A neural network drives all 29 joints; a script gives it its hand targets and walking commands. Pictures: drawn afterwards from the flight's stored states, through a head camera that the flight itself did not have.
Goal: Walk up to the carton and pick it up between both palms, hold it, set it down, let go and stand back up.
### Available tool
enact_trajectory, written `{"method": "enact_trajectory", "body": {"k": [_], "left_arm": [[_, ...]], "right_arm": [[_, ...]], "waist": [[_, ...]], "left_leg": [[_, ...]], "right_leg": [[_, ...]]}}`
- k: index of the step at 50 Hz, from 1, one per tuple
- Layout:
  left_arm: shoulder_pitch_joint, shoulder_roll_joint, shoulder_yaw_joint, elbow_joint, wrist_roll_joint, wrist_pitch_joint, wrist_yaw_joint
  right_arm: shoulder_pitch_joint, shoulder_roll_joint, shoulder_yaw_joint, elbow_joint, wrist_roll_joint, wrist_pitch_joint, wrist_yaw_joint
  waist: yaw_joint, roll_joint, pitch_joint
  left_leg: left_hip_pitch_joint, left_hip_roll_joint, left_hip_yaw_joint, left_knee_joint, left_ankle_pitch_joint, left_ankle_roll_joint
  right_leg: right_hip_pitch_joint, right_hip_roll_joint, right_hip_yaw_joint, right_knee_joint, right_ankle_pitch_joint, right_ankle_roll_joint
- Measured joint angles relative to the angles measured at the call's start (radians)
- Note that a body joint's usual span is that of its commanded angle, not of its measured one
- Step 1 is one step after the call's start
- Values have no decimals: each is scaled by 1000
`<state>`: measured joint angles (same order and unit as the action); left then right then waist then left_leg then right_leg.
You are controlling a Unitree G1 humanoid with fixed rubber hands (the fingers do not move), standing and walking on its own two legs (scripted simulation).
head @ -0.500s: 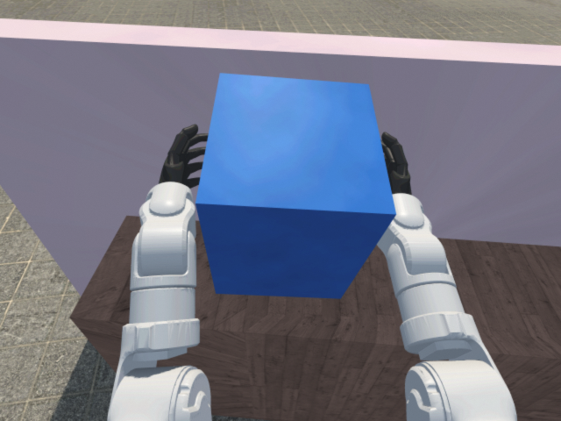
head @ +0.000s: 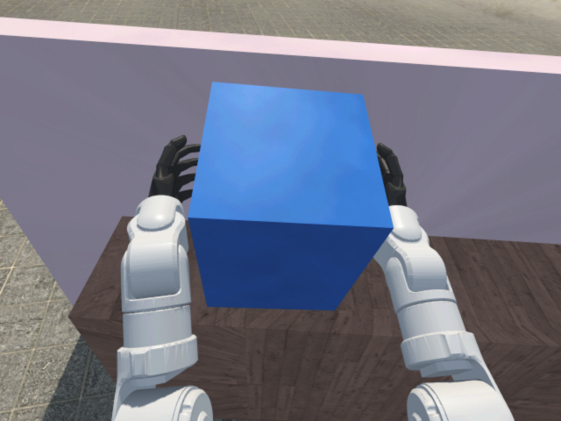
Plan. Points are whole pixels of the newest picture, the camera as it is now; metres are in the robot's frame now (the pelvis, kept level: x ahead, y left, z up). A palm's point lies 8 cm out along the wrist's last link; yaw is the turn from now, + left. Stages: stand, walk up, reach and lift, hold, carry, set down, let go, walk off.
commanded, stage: hold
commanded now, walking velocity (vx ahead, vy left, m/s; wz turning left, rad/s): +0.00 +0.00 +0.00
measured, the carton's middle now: (279, 207) +0.37 -0.02 +0.14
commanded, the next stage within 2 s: set down in 0.68 s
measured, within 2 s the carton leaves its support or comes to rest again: neither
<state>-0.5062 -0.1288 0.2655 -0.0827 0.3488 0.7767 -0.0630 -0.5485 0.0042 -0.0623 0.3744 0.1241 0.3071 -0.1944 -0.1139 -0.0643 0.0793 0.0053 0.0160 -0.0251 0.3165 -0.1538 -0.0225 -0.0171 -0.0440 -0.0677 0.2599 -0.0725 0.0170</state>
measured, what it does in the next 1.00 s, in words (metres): stands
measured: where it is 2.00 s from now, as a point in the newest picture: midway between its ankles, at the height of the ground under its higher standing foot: outside the picture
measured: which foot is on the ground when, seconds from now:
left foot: down 0.00-1.00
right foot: down 0.00-1.00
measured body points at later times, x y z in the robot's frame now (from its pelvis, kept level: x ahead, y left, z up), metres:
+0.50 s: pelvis +0.02 -0.01 +0.00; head +0.00 +0.00 +0.45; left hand +0.40 +0.12 +0.19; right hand +0.40 -0.17 +0.18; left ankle +0.03 +0.13 -0.75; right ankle +0.06 -0.13 -0.75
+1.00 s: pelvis +0.01 -0.01 +0.00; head -0.02 -0.01 +0.45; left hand +0.37 +0.11 +0.17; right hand +0.38 -0.18 +0.17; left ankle +0.03 +0.13 -0.75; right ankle +0.06 -0.13 -0.75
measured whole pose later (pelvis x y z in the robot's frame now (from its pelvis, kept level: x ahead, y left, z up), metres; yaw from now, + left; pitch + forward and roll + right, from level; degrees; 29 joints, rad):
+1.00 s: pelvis +0.01 -0.01 +0.00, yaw +1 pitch -9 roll +0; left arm -0.52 -0.15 0.27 0.12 0.36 0.56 -0.05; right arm -0.58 0.00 -0.18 0.55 -0.04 0.01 -0.09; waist -0.08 -0.01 0.08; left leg 0.01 0.03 -0.03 0.29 -0.16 -0.02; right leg -0.03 -0.03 -0.08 0.26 -0.10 0.02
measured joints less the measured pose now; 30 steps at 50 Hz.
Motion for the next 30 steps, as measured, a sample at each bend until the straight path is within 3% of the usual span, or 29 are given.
{"method": "enact_trajectory", "body": {"k": [5, 12, 20, 30], "left_arm": [[-42, 4, 0, 116, 0, -41, 35], [-69, 23, 1, 207, -1, -90, 30], [-74, 31, 1, 190, 0, -128, 8], [-60, 34, 1, 55, 0, -50, -31]], "right_arm": [[-59, 0, -55, 124, -69, -35, 42], [-83, 0, -75, 163, -102, -43, 40], [-83, 0, -73, 88, -53, -35, 14], [-26, 0, -17, -41, 24, -4, -38]], "waist": [[4, 29, 0], [12, 40, 0], [12, 29, 0], [12, 2, 0]], "left_leg": [[0, 6, -16, 0, 0, 2], [0, 22, -34, -12, 0, 13], [0, 21, -33, -15, -10, 13], [0, 1, -12, -16, -12, -3]], "right_leg": [[0, 7, -12, 14, -10, 0], [0, 22, -33, 16, -26, -4], [0, 21, -35, 15, -40, -7], [0, 0, -14, 0, -27, 0]]}}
